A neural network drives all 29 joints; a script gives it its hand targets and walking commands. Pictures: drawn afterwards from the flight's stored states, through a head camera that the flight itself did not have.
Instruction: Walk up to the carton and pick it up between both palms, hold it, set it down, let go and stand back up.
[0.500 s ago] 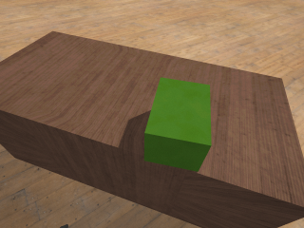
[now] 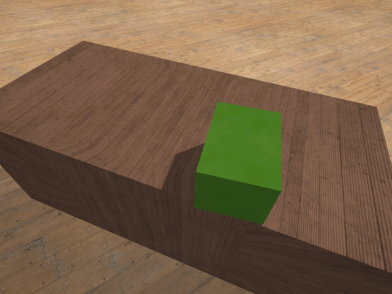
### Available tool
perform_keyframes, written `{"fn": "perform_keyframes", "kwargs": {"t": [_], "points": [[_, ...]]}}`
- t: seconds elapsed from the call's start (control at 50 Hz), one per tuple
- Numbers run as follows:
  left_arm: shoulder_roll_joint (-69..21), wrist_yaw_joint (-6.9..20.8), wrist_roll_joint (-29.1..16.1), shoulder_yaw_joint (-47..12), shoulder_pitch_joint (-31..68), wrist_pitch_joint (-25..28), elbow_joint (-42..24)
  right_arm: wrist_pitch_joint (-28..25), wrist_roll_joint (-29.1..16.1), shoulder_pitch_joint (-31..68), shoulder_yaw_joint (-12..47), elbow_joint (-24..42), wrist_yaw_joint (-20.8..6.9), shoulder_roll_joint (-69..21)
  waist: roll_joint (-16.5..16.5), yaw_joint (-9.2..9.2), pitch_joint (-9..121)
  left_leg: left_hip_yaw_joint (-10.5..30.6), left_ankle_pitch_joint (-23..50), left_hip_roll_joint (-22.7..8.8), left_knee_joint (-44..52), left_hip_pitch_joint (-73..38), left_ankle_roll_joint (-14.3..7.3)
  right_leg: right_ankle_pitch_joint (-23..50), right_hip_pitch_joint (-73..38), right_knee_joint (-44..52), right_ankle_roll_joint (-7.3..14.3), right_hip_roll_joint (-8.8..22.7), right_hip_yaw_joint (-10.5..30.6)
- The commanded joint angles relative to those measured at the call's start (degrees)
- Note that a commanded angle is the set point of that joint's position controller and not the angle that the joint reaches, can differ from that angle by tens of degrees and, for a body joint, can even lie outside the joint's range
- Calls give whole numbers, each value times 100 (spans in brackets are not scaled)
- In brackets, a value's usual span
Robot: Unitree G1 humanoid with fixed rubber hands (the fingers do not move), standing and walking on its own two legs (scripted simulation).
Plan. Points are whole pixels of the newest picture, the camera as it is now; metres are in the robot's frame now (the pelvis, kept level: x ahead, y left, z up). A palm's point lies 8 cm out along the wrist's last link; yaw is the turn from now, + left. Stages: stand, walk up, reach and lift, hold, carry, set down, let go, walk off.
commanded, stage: stand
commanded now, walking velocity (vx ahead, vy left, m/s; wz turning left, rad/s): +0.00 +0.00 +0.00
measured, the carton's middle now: (238, 158) +0.49 -0.11 -0.06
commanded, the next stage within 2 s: none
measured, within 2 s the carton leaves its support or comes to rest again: neither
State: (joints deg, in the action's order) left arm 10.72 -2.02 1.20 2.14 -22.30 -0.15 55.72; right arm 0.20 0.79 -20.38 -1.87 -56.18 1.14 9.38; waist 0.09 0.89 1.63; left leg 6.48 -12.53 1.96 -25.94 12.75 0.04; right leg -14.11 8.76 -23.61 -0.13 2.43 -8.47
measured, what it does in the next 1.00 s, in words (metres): stands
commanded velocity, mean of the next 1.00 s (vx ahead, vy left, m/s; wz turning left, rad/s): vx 0.00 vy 0.00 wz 0.00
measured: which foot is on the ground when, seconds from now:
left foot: down 0.00-1.00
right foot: down 0.00-1.00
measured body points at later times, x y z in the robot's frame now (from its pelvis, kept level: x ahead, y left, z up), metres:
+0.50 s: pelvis -0.01 -0.01 +0.00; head -0.01 -0.01 +0.45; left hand -0.05 +0.20 -0.16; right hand -0.02 -0.23 -0.16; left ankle +0.01 +0.12 -0.74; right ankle -0.02 -0.12 -0.74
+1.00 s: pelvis -0.02 -0.03 +0.00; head -0.02 -0.02 +0.45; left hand -0.07 +0.18 -0.16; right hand -0.04 -0.23 -0.16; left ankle +0.02 +0.12 -0.74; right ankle -0.02 -0.12 -0.74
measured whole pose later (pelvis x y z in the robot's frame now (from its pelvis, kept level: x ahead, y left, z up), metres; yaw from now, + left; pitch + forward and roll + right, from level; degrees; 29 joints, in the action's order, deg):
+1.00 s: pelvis -0.02 -0.03 +0.00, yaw +1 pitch -1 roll -1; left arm 7.2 -2.2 1.1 1.2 -21.0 -0.6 65.7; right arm 0.4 0.6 -19.5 0.3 -64.8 2.2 6.2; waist 0.4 0.5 -1.1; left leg 8.1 -11.4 0.0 -26.7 14.0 2.6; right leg -14.1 9.9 -25.3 2.3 0.5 -9.7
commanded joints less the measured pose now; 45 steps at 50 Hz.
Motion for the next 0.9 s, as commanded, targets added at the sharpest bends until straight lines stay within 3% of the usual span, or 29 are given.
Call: {"fn": "perform_keyframes", "kwargs": {"t": [0.0, 0.06, 0.1, 0.12, 0.16, 0.2, 0.28, 0.32, 0.34, 0.38, 0.42, 0.46, 0.48, 0.56, 0.58, 0.64, 0.66, 0.7, 0.72, 0.74, 0.78, 0.88], "points": [[554, -26, -4, 105, -192, 56, -62, -86, 3, -246, -134, 92, 45, 632, 277, -53, -574, 491, 273, -439, 683, 758, -218, 204, -309, 415, 101, 400, 518], [503, -21, -12, 107, -224, 68, 109, -73, -9, -242, -104, -30, 53, 540, 31, -48, -632, 406, 572, -459, 578, 539, -207, 262, -169, 483, 117, 454, 496], [325, -39, -16, 65, -350, 72, 250, -61, -23, -365, -41, -120, 78, 397, 125, -37, -485, 333, 604, -445, 521, 537, -182, 215, -291, 505, 123, 461, 473], [332, -35, -15, 57, -258, 75, 268, -51, -46, -253, -41, -135, 86, 420, -160, -49, -681, 369, 558, -429, 572, 631, -169, 96, -181, 549, 159, 450, 498], [199, -35, -8, 15, -514, 42, 385, -6, -9, -228, -12, -249, 112, 344, 102, 90, -791, 311, 366, -398, 577, 647, -113, -22, -127, 512, 92, 434, 482], [274, -70, 10, 40, -431, 33, 484, 8, -15, -258, -32, -247, 129, 436, -51, 7, -666, 333, 437, -419, 579, 665, -135, -7, -254, 555, 151, 450, 500], [208, -69, 1, 27, -359, 59, 537, -31, -7, -201, -19, -354, 120, 416, 233, -4, -623, 317, 407, -423, 574, 589, -142, 164, -227, 521, 127, 450, 540], [202, -42, -16, 27, -310, 81, 615, -66, -11, -249, -36, -405, 122, 494, -7, -70, -532, 306, 771, -456, 470, 441, -139, 347, -260, 490, 154, 441, 545], [268, -42, -4, 42, -431, 75, 620, -59, -50, -187, 10, -453, 117, 324, 20, 30, -610, 271, 709, -432, 452, 576, -102, 242, -264, 514, 145, 454, 486], [189, -49, -26, 27, -307, 81, 662, -66, -29, -300, 39, -491, 127, 202, 104, -61, -413, 259, 816, -437, 454, 399, -126, 353, -295, 460, 195, 460, 507], [258, -54, -26, 42, -385, 55, 725, -67, -28, -313, 49, -539, 106, 233, 168, -15, -722, 284, 751, -431, 457, 624, -113, 261, -236, 486, 144, 440, 482], [173, -65, 8, 39, -316, 43, 774, -40, -22, -218, 60, -536, 156, 222, -46, -35, -662, 266, 791, -454, 409, 454, -138, 139, -109, 477, 196, 415, 519], [113, -40, -38, 5, -221, 46, 780, -40, -31, -319, 36, -556, 141, 300, 54, -103, -622, 248, 822, -436, 372, 435, -111, 171, -117, 478, 194, 408, 528], [5, -87, -24, -30, -283, 14, 833, -16, -44, -237, 86, -621, 155, 159, -156, -32, -789, 286, 511, -409, 499, 660, -89, -157, -93, 591, 192, 418, 494], [122, -53, -32, -3, -341, -5, 839, 4, -28, -297, 115, -683, 152, 156, 78, -7, -875, 241, 409, -368, 464, 709, -81, -245, -118, 558, 140, 378, 534], [140, -61, -34, -21, -340, -30, 851, -28, -45, -308, 180, -685, 129, 25, 71, -24, -927, 294, 261, -418, 573, 852, -70, -166, -142, 539, 164, 402, 486], [153, -64, -2, -11, -392, -31, 855, -31, 2, -275, 161, -715, 139, 129, -22, 48, -894, 326, 263, -431, 535, 873, -78, -233, -241, 529, 175, 384, 507], [239, -61, -10, -2, -497, -29, 866, 19, -8, -205, 150, -762, 159, 113, 146, 83, -892, 154, 318, -349, 445, 762, -49, -481, -39, 611, 195, 478, 595], [294, -54, -4, 16, -356, -22, 853, 13, -17, -260, 135, -726, 148, 189, -83, -21, -862, 163, 237, -330, 413, 735, -34, -704, 71, 709, 216, 473, 689], [173, -50, -41, 2, -380, -29, 869, -8, -16, -280, 160, -724, 148, 92, -113, 11, -905, 211, 113, -382, 391, 713, -53, -799, 158, 747, 228, 480, 644], [139, -45, -26, -22, -326, -39, 876, 0, -9, -270, 138, -737, 126, 134, 125, -58, -885, 138, 116, -350, 361, 844, -25, -633, -10, 657, 211, 434, 593], [180, -63, -3, -19, -278, -17, 911, -16, -5, -277, 150, -740, 129, 78, 94, -62, -823, 299, 86, -438, 458, 751, -59, -519, 71, 585, 246, 431, 579]]}}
